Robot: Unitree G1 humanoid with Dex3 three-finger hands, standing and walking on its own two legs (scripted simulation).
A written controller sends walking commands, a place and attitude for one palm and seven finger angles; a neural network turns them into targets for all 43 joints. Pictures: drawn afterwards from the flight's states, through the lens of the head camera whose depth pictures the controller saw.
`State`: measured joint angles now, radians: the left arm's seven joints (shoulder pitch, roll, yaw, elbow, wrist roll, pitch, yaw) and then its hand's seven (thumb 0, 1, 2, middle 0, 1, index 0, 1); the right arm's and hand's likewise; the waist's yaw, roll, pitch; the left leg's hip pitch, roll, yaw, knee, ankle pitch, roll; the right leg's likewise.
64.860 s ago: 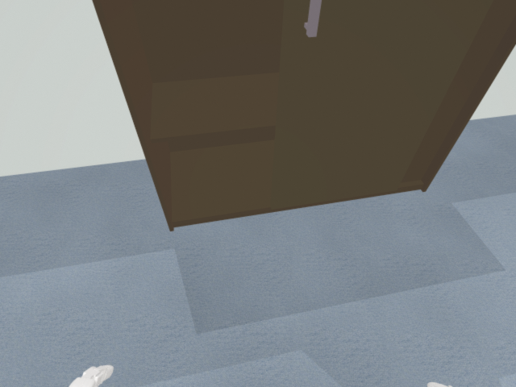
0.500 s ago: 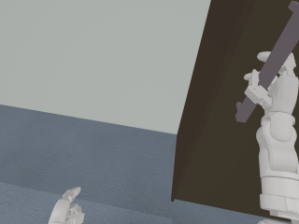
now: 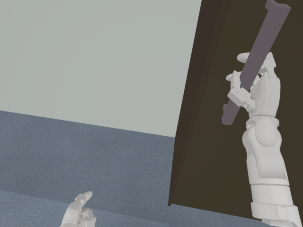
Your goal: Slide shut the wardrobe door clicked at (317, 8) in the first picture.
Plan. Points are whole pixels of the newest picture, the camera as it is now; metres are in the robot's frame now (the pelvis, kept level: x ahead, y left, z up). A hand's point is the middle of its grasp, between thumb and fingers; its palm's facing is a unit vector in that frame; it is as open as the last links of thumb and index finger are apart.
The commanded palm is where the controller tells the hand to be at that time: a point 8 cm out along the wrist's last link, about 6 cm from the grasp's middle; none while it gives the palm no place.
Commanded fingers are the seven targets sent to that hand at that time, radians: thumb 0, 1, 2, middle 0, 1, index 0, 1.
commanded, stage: stop walking and hold the door there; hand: right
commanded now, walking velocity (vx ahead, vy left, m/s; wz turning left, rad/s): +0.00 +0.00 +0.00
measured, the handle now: (244, 72) +0.40 -0.17 +0.25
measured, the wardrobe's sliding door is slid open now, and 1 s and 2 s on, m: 0.00 0.00 0.00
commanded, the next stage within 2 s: loosen the grip on the handle in 0.28 s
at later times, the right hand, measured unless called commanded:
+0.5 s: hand (238, 90) +0.36 -0.15 +0.24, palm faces +0.09 +0.99 -0.07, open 7.0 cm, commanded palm +0.32 -0.19 +0.23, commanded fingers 0.00 -0.05 -0.49 0.45 1.40 0.45 1.40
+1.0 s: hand (237, 90) +0.36 -0.15 +0.23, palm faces +0.14 +0.99 -0.09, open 14.5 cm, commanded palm +0.32 -0.20 +0.23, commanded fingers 0.00 0.55 -0.20 0.25 1.15 0.25 1.15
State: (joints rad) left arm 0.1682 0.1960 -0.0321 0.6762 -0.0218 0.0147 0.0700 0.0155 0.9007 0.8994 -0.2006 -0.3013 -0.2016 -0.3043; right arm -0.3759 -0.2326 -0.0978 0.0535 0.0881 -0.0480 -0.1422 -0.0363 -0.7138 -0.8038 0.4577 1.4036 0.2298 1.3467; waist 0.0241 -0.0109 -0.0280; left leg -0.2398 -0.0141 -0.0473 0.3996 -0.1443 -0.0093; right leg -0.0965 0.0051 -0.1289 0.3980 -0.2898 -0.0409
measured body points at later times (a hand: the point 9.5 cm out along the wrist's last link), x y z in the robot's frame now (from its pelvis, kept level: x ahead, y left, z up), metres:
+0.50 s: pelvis -0.01 +0.01 +0.00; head -0.01 +0.00 +0.45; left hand +0.17 +0.21 -0.09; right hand +0.35 -0.20 +0.24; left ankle +0.04 +0.13 -0.74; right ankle -0.04 -0.08 -0.74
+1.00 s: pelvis -0.02 +0.06 -0.01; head +0.00 +0.06 +0.44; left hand +0.13 +0.32 -0.11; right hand +0.35 -0.20 +0.24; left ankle +0.04 +0.13 -0.74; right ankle -0.04 -0.08 -0.74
